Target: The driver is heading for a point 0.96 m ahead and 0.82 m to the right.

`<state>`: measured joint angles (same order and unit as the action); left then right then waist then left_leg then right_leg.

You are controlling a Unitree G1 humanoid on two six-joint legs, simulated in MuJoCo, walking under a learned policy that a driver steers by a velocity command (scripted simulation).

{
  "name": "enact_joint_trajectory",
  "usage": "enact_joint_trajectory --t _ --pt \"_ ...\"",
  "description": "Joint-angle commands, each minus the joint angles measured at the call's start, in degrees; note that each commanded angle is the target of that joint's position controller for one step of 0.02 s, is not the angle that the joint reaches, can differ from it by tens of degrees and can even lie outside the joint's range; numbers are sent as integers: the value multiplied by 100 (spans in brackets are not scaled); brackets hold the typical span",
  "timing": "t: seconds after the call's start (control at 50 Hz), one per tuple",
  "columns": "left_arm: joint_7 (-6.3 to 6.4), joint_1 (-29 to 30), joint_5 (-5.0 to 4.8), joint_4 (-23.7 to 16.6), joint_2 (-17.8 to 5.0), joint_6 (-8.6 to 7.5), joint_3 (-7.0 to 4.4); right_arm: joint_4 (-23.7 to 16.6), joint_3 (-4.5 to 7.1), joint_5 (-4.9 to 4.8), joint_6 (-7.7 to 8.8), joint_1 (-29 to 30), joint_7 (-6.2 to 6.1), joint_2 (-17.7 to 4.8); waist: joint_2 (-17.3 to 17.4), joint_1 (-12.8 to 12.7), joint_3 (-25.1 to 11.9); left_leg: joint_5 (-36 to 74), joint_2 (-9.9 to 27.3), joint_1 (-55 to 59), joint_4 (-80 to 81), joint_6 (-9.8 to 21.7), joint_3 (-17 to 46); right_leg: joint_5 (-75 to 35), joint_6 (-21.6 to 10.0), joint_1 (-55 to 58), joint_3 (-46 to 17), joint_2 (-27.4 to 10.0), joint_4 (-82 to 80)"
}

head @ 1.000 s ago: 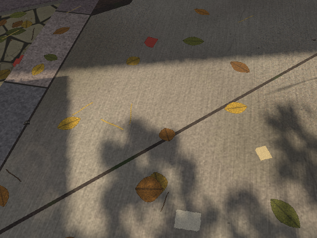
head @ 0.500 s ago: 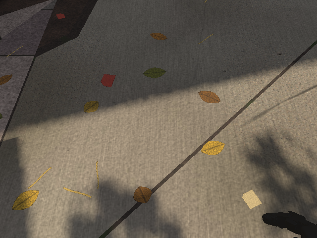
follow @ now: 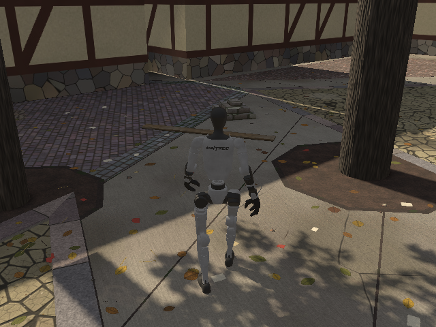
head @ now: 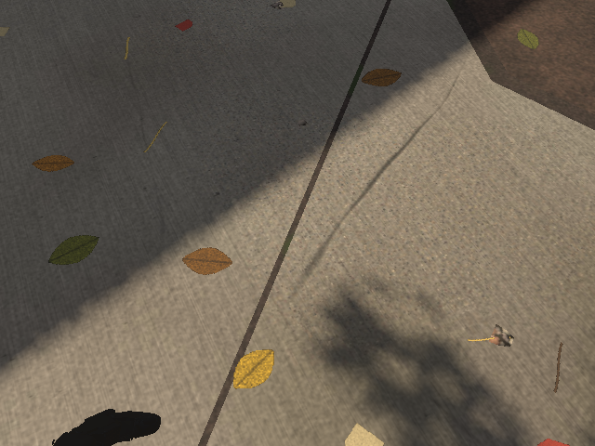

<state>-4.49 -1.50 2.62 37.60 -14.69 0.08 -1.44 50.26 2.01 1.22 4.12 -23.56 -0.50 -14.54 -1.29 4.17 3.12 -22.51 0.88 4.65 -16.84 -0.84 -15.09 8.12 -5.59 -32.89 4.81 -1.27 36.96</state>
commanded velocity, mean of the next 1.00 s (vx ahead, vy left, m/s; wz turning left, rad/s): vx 0.10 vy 0.00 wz -0.53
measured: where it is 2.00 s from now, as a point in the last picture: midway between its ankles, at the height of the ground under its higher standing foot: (371, 386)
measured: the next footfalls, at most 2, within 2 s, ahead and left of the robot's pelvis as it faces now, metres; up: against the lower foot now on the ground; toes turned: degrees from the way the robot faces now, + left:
right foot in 0.04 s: +0.18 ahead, -0.08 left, +0.00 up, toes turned -5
left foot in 0.66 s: +0.29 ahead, +0.08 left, +0.00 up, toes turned -28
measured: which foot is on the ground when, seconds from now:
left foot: down 0.00-0.04, up 0.06-0.64, down 0.66-1.00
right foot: up 0.00-0.02, down 0.04-0.64, up 0.66-1.00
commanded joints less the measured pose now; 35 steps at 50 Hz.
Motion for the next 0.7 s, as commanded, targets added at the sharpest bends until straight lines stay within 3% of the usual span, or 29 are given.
enact_joint_trajectory --t 0.02,0.04,0.06,0.08,0.1,0.12,0.14,0.16,0.18,0.24,0.38,0.44,0.54,0.58,0.62,0.64,0.66,0.68,0.7 --pt "112 -942 98 -77 -520 -165 -202 -233 259 -32 -75 1 -105 -1152 664 -686 -619 6567 1308 -125 -2016 528 221 275 -350 1432 306 698 -573" --pt "208 -1833 173 206 -737 -230 -316 -319 252 -80 -78 82 -101 -1142 386 -1127 -1169 5307 1127 -939 -3491 317 128 -414 -544 2783 -61 554 -1019" --pt "300 -1956 144 221 -1383 -238 -469 -615 109 -77 -62 -246 -40 -476 -741 -802 -1826 241 528 -2950 -5315 60 159 -2247 -978 4623 -2083 -1185 -667" --pt "334 -2162 -153 33 -1835 -164 -636 -868 164 -98 -127 -202 -42 -757 -1044 -965 -2741 -1423 -312 -4034 -6877 -138 1072 -4179 -1970 5413 -4372 -2221 -995" --pt "412 -2042 -262 60 -1583 -102 -607 -904 177 -53 -154 282 -56 -833 -134 -973 -2260 -732 143 -4387 -6830 -119 1660 -4898 -1807 5045 -3302 -1931 -1006" --pt "457 -1703 -299 88 -1257 -95 -519 -969 107 -97 -118 545 -58 -690 -92 -828 -1479 -300 283 -4387 -6464 -112 1610 -4942 -1640 4192 -2685 -1693 -1146" --pt "477 -1422 -287 111 -951 -81 -431 -908 105 -36 -135 583 -66 -657 141 -569 -914 -141 436 -4211 -5936 -120 1634 -4474 -1291 3434 -2288 -1282 -1361" --pt "501 -1268 -327 105 -794 -76 -377 -926 115 75 -232 537 -55 -673 78 -384 -677 -83 483 -3940 -5605 -168 1673 -4283 -1139 2879 -2096 -1010 -1526" --pt "492 -1139 -296 82 -729 -76 -344 -871 118 123 -345 359 -38 -660 48 -242 -692 -40 470 -3634 -5399 -205 1663 -4236 -1049 2536 -1921 -872 -1627" --pt "435 -1275 -212 160 -970 -153 -422 -892 110 98 -511 321 -25 -534 63 -162 -912 229 326 -3445 -4949 -267 1589 -4544 -975 2252 -1794 -680 -1634" --pt "505 -1711 -213 235 -1034 -18 -468 -1218 129 55 -624 1308 -88 -611 -257 -504 -762 758 225 -3949 -4024 -263 1810 -2747 -707 2470 -2434 -569 -1707" --pt "530 -1883 -178 249 -1062 38 -495 -1320 118 20 -624 1606 -113 -634 -341 -625 -635 608 113 -4010 -3610 -218 1914 -2437 -724 2708 -2784 -611 -1602" --pt "524 -1888 -121 219 -1141 124 -534 -1445 82 -93 -540 1780 -156 -671 -447 -676 -566 84 -206 -3474 -2837 -65 1979 -3095 -771 2841 -3267 -601 -1209" --pt "511 -1744 -135 186 -1171 154 -548 -1448 73 -143 -495 1647 -176 -697 -513 -604 -551 8 -312 -3001 -2252 7 2009 -3102 -664 2787 -3495 -521 -1111" --pt "510 -1387 -220 118 -1162 172 -543 -1363 73 -129 -432 1253 -220 -695 -498 -308 -483 579 -346 -2067 -935 75 1986 -2369 -311 2393 -3560 -224 -950" --pt "524 -1253 -282 54 -1059 162 -510 -1302 102 -68 -379 1011 -268 -799 -298 -199 -519 1239 5 -1295 -195 144 2174 -1452 -20 1893 -3378 40 -654" --pt "526 -1699 -286 21 -585 146 -397 -1389 162 -4 -370 1133 -328 -1213 949 -519 -733 2048 1415 -600 88 494 3356 975 325 1294 -2422 645 464" --pt "572 -1955 -209 -7 -828 178 -463 -1486 218 -26 -445 1262 -280 -1562 1555 -581 -697 3734 2380 -644 -48 1350 4567 3092 477 381 -1334 1468 1404" --pt "565 -1880 -31 75 -1129 207 -533 -1414 217 -77 -488 964 -234 -1338 1112 -478 -725 4267 2457 -791 -188 1721 4351 2990 573 345 -1173 981 2461"
Keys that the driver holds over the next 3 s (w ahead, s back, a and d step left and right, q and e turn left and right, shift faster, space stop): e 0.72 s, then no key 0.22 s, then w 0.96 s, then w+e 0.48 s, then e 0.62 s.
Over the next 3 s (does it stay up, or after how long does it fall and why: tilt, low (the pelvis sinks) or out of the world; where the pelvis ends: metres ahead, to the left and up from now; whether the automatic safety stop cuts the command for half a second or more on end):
stays up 0.85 -0.39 0.01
